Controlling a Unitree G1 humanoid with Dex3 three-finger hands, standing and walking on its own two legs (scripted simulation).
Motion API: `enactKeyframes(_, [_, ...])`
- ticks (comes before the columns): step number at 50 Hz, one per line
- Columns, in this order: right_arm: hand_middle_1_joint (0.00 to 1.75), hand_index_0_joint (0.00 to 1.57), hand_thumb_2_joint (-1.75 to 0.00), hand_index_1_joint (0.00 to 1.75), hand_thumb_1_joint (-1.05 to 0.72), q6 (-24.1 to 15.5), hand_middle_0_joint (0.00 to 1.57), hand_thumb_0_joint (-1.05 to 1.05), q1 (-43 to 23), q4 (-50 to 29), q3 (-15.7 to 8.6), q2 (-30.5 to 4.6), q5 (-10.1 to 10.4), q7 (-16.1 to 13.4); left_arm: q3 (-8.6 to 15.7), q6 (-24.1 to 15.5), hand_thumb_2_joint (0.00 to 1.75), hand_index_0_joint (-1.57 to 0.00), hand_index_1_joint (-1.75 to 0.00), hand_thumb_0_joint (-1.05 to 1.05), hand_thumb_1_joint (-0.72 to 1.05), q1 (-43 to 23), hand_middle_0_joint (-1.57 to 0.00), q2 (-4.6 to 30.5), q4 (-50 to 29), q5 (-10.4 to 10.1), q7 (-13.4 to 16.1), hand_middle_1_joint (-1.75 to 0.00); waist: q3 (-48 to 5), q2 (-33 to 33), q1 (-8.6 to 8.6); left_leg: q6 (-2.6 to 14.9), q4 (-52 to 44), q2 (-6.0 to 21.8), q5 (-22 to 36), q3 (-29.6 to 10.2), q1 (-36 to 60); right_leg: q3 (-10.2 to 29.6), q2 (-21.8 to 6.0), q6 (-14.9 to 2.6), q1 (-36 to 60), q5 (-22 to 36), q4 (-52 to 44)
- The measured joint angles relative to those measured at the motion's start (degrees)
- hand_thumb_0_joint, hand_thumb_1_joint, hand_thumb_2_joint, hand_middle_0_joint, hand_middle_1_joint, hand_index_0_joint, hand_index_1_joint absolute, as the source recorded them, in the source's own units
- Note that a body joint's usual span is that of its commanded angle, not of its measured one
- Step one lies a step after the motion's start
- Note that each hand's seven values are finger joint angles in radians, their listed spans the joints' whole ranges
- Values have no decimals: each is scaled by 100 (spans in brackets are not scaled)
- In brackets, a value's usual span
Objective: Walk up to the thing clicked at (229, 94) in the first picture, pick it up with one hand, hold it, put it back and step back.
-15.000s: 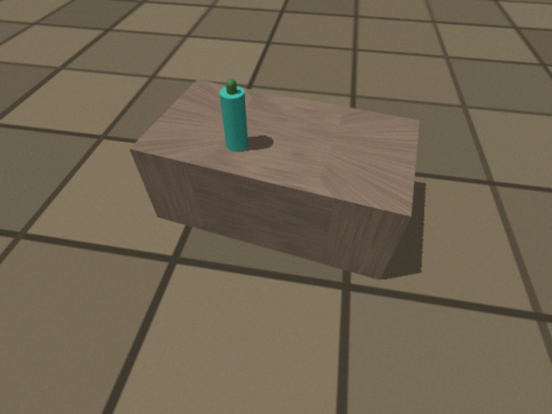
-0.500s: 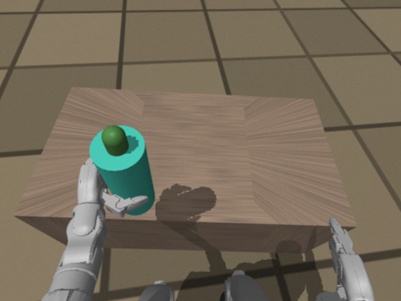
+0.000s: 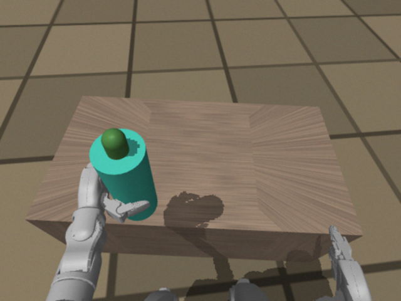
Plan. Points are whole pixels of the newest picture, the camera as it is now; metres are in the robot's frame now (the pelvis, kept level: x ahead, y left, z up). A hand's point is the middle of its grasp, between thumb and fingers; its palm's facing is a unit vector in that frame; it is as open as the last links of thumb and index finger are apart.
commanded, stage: hold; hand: left
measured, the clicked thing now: (128, 176) +0.33 +0.15 +0.06
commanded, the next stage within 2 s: none
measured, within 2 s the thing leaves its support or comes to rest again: neither
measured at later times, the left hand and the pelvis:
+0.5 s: hand (121, 182) +0.33 +0.17 +0.05, palm faces +0.12 -0.99 -0.05, open 11.6 cm; pelvis +0.00 +0.00 +0.01, yaw +0 degrees
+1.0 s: hand (117, 178) +0.33 +0.17 +0.06, palm faces +0.14 -0.99 -0.03, open 11.6 cm; pelvis +0.00 +0.00 +0.01, yaw +0 degrees
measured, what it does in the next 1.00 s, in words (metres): stands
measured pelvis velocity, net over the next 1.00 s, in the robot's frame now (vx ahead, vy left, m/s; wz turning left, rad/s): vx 0.00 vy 0.00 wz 0.00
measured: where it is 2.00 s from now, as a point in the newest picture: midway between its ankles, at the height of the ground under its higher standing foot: outside the picture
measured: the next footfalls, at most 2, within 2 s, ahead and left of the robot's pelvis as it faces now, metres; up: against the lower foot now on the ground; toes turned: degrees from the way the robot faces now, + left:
none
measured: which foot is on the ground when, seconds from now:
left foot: down 0.00-1.00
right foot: down 0.00-1.00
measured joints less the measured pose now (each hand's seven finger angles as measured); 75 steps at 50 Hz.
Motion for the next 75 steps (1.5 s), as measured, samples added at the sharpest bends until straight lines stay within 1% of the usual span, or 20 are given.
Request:
enactKeyframes(8, [5, 5, -6, 5, 54, -99, 6, -1, -45, 92, -10, 23, 8, -51, 8, 109, 98, -66, -111, -2, -61, 186, -58, -80, -237, -17, 63, -103, -10, -11, 16, -21, -132, 12, 29, -16, 177, -19, 12, -20, 168, 7, -101])
enactKeyframes(15, [5, 5, -6, 5, 54, -154, 5, -1, -66, 298, -18, 46, 1, -76, -3, 230, 98, -66, -111, -2, -61, 253, -58, -51, -369, 16, 75, -103, -22, 6, 41, -32, -203, 19, 45, -40, 280, -45, 18, -30, 281, 16, -175])
enactKeyframes(22, [5, 5, -6, 5, 54, -211, 5, -1, -162, 480, -18, 61, 17, -100, 9, 292, 98, -66, -111, -2, -61, 229, -58, -27, -370, -12, 42, -103, 16, 48, 68, -27, -271, 11, 79, -24, 374, -29, 13, -24, 369, 49, -236])
enactKeyframes(29, [5, 5, -6, 5, 54, -333, 5, -1, -153, 541, 8, 71, 19, -117, 31, 295, 98, -66, -111, -2, -61, 180, -58, -37, -305, -87, -12, -103, 42, 22, 76, -32, -339, 3, 130, -21, 423, -26, 6, -28, 414, 91, -292])
enactKeyframes(39, [5, 5, -6, 5, 54, -422, 5, -1, -197, 670, 10, 82, -7, -127, -21, 355, 98, -66, -111, -2, -61, 219, -58, -38, -395, -4, -5, -103, 89, 31, 56, -34, -379, 10, 174, -30, 467, -36, 14, -34, 470, 142, -350])
enactKeyframes(42, [5, 5, -6, 5, 54, -447, 5, -1, -225, 747, 6, 92, -5, -150, 5, 349, 98, -66, -111, -2, -61, 181, -58, -23, -377, -22, 7, -103, 89, 40, 57, -33, -399, 9, 183, -33, 502, -38, 14, -33, 506, 150, -370])
enactKeyframes(49, [5, 5, -6, 5, 54, -495, 5, -1, -279, 903, 19, 102, 10, -170, 150, 314, 98, -66, -111, -2, -61, -28, -58, 13, -144, -102, 7, -103, 86, 24, 64, -34, -455, 7, 214, -34, 542, -40, 13, -34, 547, 176, -422])
enactKeyframes(52, [5, 5, -6, 5, 54, -534, 5, -1, -265, 944, 29, 94, 11, -150, 122, 289, 98, -66, -111, -2, -61, -15, -58, 8, -123, -118, -25, -103, 95, 23, 77, -34, -476, 5, 222, -35, 546, -41, 12, -32, 554, 186, -448])
enactKeyframes(58, [5, 5, -6, 5, 54, -545, 5, -1, -291, 1026, 23, 80, 1, -125, -40, 265, 98, -66, -111, -2, -61, 158, -58, -59, -191, -77, -74, -103, 107, 40, 103, -24, -472, 1, 205, -27, 538, -33, 8, -22, 547, 175, -451])
enactKeyframes(60, [5, 5, -6, 5, 54, -536, 5, -1, -331, 1040, 21, 74, -6, -119, -59, 256, 98, -66, -111, -2, -61, 169, -58, -85, -166, -58, -74, -103, 117, 39, 100, -22, -455, 0, 198, -27, 522, -32, 7, -20, 533, 170, -437])
enactKeyframes(64, [5, 5, -6, 5, 53, -531, 6, -1, -394, 1020, 4, 83, -28, -128, 5, 255, 98, -66, -110, -2, -61, 189, -58, -59, -173, -1, -31, -103, 127, 17, 65, -22, -434, 2, 186, -21, 514, -25, 10, -22, 517, 156, -408])
enactKeyframes(69, [5, 5, -6, 5, 53, -548, 5, -1, -343, 1003, -34, 96, -33, -145, 151, 232, 98, -66, -111, -2, -61, 251, -58, -8, -324, -52, -8, -103, 93, 13, 49, -26, -419, 5, 172, -46, 514, -50, 11, -24, 531, 142, -405])
enactKeyframes(75, [5, 5, -6, 5, 53, -543, 5, -1, -360, 1119, 23, 89, -13, -150, 109, 235, 98, -66, -111, -2, -61, 105, -58, 43, -281, -96, -75, -103, 47, 42, 107, -22, -427, -9, 188, -70, 531, -73, -4, -18, 571, 158, -435])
